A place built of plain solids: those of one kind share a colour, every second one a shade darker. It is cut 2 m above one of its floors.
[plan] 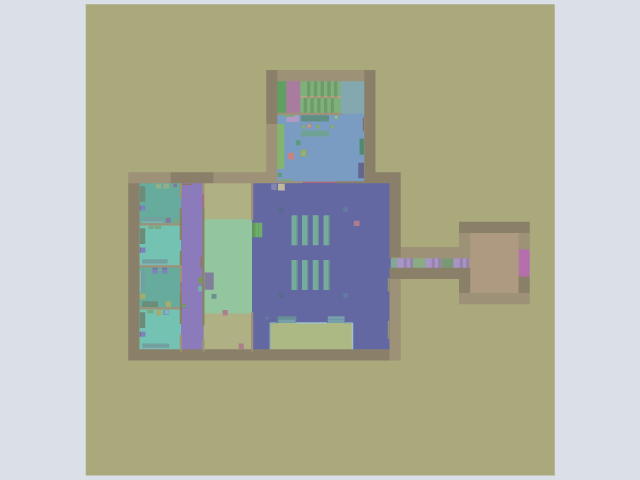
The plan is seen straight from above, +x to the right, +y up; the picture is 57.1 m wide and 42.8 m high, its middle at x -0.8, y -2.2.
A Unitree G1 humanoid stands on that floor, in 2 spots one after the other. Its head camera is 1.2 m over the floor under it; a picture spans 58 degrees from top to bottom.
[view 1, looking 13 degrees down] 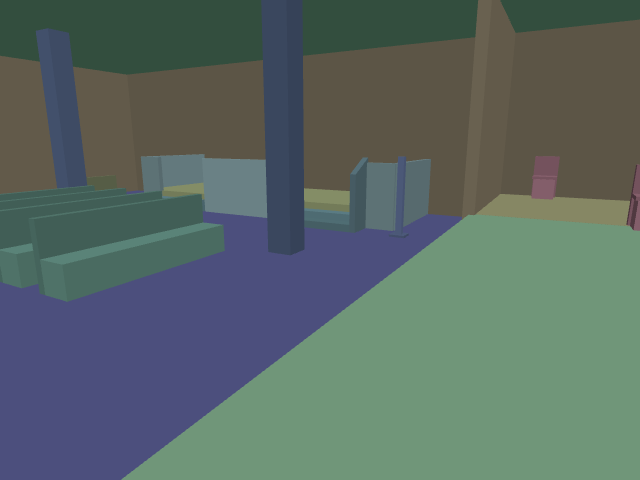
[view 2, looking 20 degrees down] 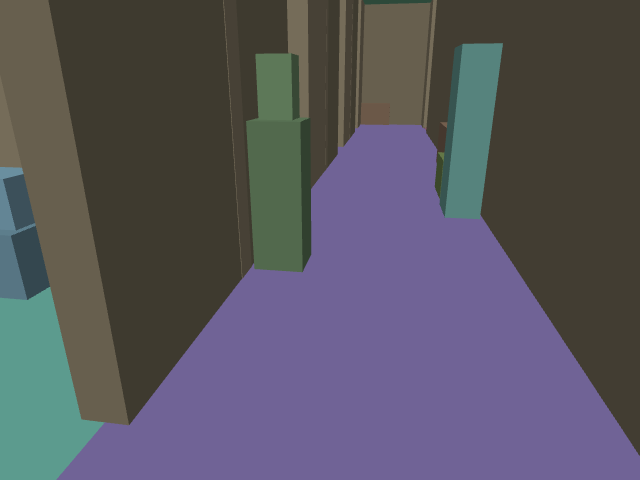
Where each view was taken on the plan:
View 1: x -8.13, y -1.30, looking -61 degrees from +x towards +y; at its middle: floor_hall_floor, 8.00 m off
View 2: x -12.20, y -10.85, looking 99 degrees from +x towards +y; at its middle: floor_back_corridor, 3.51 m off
